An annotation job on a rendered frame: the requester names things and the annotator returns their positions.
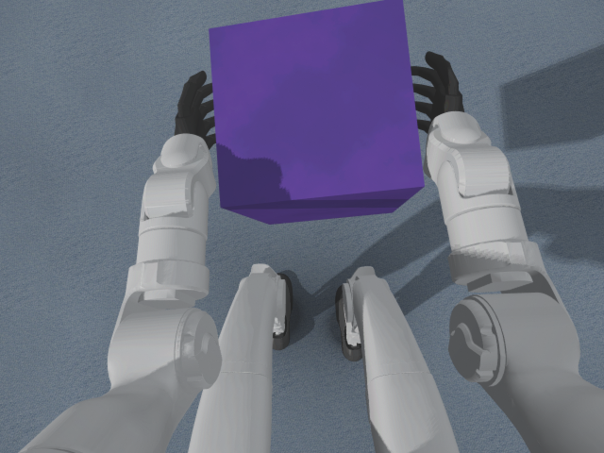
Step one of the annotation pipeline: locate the robot right upper arm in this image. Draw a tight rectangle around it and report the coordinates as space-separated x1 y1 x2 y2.
448 293 604 453

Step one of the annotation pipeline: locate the left robot hand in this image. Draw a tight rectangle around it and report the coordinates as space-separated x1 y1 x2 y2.
175 71 216 150

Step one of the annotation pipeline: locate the carton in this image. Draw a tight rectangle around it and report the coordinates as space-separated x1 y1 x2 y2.
209 0 425 225

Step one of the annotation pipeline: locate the robot left forearm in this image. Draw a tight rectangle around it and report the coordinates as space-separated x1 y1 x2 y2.
108 133 216 383

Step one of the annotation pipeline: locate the left robot foot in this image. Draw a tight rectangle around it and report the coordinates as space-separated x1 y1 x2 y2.
273 273 293 350

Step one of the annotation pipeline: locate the robot left upper arm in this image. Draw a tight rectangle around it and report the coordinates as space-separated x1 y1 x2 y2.
18 308 222 453

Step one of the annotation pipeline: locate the right robot hand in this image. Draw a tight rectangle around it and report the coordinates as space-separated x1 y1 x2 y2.
411 51 464 134

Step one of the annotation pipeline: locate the robot left thigh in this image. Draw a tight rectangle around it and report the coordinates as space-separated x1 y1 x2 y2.
188 273 286 453

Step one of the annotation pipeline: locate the robot right forearm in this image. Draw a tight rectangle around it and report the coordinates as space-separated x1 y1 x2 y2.
423 111 580 357

